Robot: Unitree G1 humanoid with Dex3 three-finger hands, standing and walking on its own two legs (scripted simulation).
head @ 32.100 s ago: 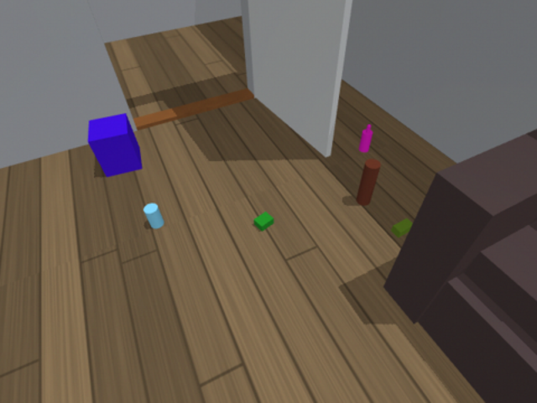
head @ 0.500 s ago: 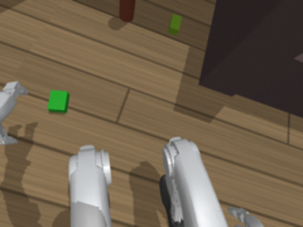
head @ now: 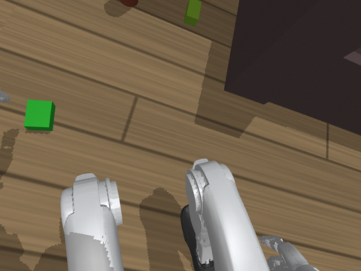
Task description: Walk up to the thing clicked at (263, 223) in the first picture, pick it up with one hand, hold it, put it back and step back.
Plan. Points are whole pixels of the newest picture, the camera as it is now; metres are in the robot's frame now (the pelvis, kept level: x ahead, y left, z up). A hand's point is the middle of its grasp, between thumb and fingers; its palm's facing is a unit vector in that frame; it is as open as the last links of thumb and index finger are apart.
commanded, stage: rise first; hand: left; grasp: from above
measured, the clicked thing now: (40, 115) +0.51 +0.32 -0.30
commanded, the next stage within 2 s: approach in 0.16 s
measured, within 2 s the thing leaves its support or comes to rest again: neither
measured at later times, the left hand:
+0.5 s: hand (6, 119) +0.45 +0.35 -0.18, palm faces -0.45 -0.03 -0.89, open 13.8 cm
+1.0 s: hand (34, 97) +0.50 +0.30 -0.16, palm faces -0.53 -0.04 -0.85, open 13.8 cm
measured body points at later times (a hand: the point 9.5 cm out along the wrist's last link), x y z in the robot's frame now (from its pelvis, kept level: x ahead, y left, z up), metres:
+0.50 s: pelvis +0.01 +0.00 -0.01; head +0.25 +0.11 +0.35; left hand +0.47 +0.35 -0.13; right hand +0.08 -0.28 -0.10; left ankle +0.08 +0.13 -0.29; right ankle +0.10 -0.13 -0.29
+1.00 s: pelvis +0.00 +0.00 +0.01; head +0.27 +0.07 +0.37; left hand +0.53 +0.29 -0.11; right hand +0.03 -0.27 -0.08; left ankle +0.08 +0.13 -0.29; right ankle +0.10 -0.13 -0.29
